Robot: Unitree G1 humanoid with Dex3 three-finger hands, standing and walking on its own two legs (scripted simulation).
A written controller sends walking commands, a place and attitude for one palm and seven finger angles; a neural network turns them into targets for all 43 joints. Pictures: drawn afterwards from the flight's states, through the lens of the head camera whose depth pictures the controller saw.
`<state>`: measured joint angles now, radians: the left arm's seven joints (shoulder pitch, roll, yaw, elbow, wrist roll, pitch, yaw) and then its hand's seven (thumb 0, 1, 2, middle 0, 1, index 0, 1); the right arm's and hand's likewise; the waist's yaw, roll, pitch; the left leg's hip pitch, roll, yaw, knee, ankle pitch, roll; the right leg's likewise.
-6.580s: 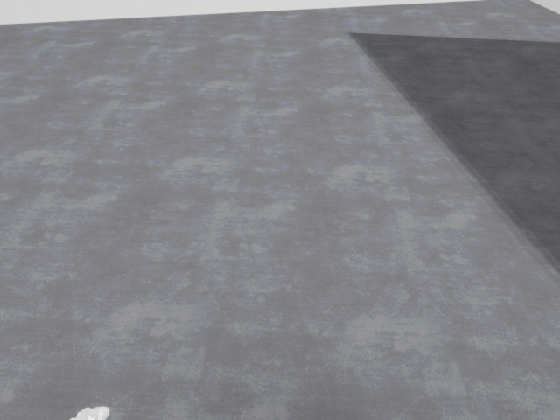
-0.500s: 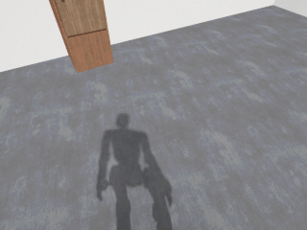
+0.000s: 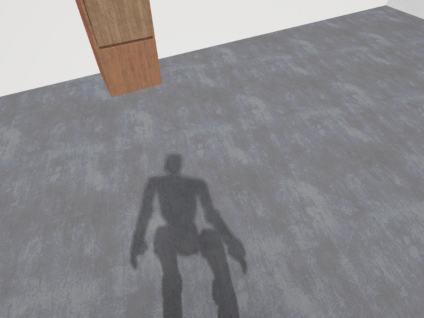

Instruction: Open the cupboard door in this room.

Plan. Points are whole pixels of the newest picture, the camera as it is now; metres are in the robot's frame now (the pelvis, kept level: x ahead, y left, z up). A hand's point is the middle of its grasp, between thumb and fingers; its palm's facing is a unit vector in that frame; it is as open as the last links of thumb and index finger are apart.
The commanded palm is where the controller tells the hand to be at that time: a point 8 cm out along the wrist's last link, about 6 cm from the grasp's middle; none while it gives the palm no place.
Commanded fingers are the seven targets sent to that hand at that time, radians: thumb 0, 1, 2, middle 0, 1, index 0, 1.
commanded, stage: turn or walk to find it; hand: left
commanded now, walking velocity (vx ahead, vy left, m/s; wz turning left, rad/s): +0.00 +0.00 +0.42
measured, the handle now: out of the picture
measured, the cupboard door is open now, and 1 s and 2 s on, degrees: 0 0 0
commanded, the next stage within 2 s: stand and wait in 0.14 s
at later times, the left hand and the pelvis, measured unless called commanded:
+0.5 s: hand out of the picture +0.00 +0.17 -0.18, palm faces +0.12 -0.97 -0.23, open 7.4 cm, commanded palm none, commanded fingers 0.00 0.90 0.90 -0.20 -0.30 -0.20 -0.30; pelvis +0.01 -0.01 -0.01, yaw +5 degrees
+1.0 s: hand out of the picture +0.00 +0.19 -0.18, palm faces +0.16 -0.96 -0.23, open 7.4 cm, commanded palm none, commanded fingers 0.00 0.90 0.90 -0.20 -0.30 -0.20 -0.30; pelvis +0.01 -0.01 -0.01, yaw +7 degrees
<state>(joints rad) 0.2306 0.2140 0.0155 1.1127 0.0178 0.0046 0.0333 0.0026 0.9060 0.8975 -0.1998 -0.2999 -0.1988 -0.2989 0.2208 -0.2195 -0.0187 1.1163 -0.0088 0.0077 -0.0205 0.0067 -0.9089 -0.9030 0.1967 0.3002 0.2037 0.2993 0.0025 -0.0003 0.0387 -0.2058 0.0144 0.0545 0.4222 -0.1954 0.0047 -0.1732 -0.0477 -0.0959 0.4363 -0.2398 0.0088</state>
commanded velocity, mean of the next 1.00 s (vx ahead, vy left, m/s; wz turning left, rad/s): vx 0.00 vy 0.00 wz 0.17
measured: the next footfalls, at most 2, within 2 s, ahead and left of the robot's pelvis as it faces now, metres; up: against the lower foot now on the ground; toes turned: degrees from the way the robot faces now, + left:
right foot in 1.52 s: +0.04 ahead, -0.15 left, +0.00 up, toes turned +21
left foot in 1.94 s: -0.07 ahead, +0.07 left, +0.00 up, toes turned +30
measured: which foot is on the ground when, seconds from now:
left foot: down 0.00-1.00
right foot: down 0.00-1.00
